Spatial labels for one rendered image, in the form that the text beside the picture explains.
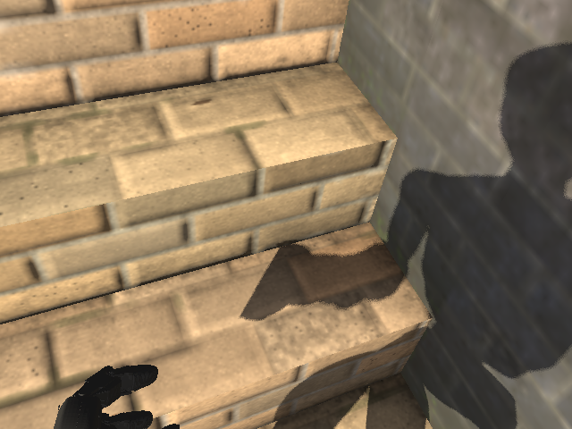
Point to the robot left hand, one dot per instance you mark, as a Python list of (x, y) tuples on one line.
[(83, 410)]

